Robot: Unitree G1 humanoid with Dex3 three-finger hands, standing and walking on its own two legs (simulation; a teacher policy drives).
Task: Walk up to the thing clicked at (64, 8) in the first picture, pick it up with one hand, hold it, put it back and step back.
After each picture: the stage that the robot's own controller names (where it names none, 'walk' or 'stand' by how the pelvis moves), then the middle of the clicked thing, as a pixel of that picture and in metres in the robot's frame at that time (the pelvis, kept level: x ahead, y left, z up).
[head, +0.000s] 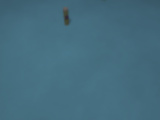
stand; (66, 16) +1.83 +0.24 -0.65
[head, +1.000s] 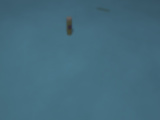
walk; (69, 26) +1.70 +0.16 -0.64
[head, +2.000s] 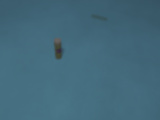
walk; (58, 49) +1.11 +0.19 -0.65
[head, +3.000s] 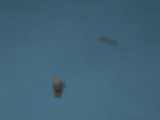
walk; (57, 87) +0.68 +0.19 -0.65
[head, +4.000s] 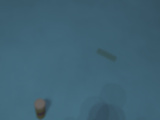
walk; (40, 109) +0.43 +0.20 -0.64
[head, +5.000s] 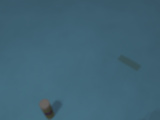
stand; (47, 109) +0.44 +0.28 -0.63
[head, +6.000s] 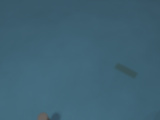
stand; out of the picture +0.40 +0.30 -0.65
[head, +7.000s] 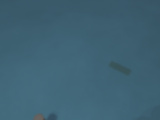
stand; out of the picture +0.40 +0.32 -0.66
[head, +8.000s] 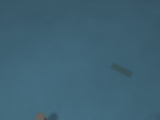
stand; out of the picture +0.41 +0.31 -0.66
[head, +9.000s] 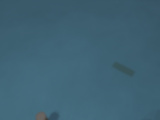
stand; out of the picture +0.41 +0.31 -0.66
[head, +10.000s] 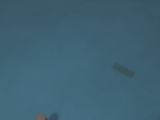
go down; out of the picture +0.41 +0.31 -0.66
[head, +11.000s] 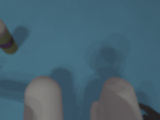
go down; (3, 39) +0.48 +0.33 -0.28
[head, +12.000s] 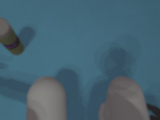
approach; (9, 39) +0.48 +0.33 -0.25
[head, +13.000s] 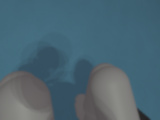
close in; out of the picture +0.46 +0.36 -0.16
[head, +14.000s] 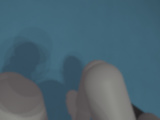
close; out of the picture +0.45 +0.38 -0.16
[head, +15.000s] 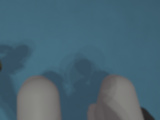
lift; out of the picture +0.36 +0.31 -0.09
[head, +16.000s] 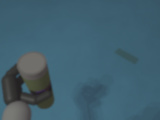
hold; (40, 85) +0.31 +0.16 +0.05
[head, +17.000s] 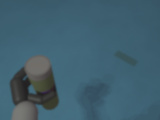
hold; (45, 87) +0.32 +0.15 +0.01
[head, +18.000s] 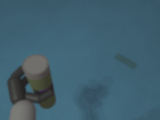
hold; (42, 85) +0.32 +0.16 +0.02
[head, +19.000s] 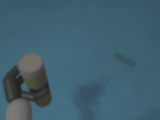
crouch; (38, 84) +0.33 +0.17 +0.01
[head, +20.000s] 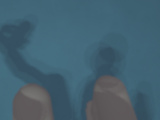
lower; out of the picture +0.48 +0.31 -0.04
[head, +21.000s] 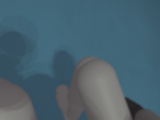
lower; out of the picture +0.45 +0.35 -0.17
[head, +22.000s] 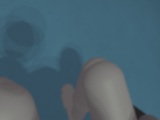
lower; out of the picture +0.44 +0.38 -0.17
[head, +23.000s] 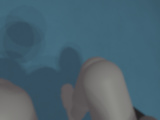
lower; out of the picture +0.44 +0.36 -0.17
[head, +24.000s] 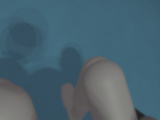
lower; out of the picture +0.44 +0.36 -0.17
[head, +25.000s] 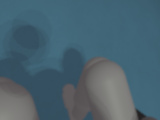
open; out of the picture +0.45 +0.37 -0.17
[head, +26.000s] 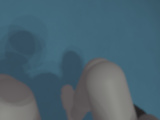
rise; out of the picture +0.43 +0.37 -0.17
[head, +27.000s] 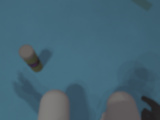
walk; (32, 60) +0.49 +0.30 -0.37
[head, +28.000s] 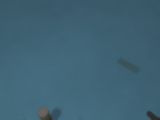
stand; (46, 118) +0.43 +0.27 -0.59
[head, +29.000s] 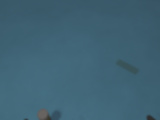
stand; out of the picture +0.42 +0.28 -0.60
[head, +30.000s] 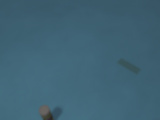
stand; (47, 116) +0.43 +0.28 -0.61
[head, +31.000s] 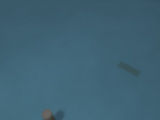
stand; out of the picture +0.43 +0.28 -0.65
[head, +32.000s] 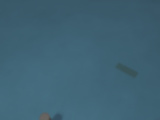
stand; out of the picture +0.41 +0.29 -0.66
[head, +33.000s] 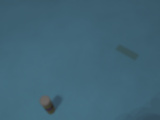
walk; (48, 105) +0.43 +0.28 -0.64
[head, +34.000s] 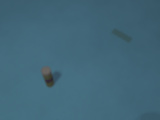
walk; (48, 77) +0.63 +0.25 -0.64
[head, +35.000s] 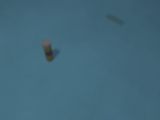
walk; (48, 51) +0.90 +0.31 -0.63
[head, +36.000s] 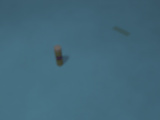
stand; (58, 56) +1.03 +0.26 -0.65
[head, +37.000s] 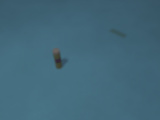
stand; (57, 59) +1.06 +0.28 -0.66
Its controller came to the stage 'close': yes
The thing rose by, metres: 0.66
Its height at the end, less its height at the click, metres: +0.00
